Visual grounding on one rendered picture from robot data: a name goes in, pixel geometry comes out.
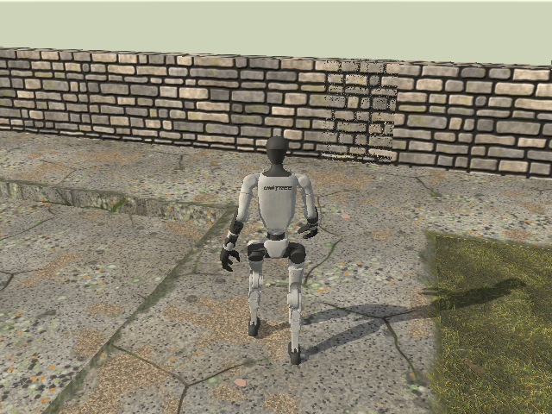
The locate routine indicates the humanoid robot head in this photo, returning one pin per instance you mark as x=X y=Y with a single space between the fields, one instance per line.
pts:
x=276 y=149

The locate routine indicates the robot right forearm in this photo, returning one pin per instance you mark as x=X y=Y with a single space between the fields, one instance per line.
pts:
x=313 y=222

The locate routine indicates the robot right upper arm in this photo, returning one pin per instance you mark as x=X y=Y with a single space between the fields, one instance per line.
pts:
x=304 y=182

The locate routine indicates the robot left forearm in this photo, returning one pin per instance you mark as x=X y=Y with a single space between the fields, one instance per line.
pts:
x=233 y=234

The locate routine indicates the left robot hand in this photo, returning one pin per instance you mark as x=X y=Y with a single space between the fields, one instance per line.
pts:
x=224 y=258

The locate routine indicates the right robot hand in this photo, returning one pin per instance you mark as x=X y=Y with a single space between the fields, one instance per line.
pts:
x=305 y=228

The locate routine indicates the robot left upper arm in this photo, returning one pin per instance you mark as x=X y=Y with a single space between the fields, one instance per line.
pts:
x=249 y=182

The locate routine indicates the robot left thigh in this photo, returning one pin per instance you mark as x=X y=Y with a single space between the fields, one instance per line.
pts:
x=256 y=252

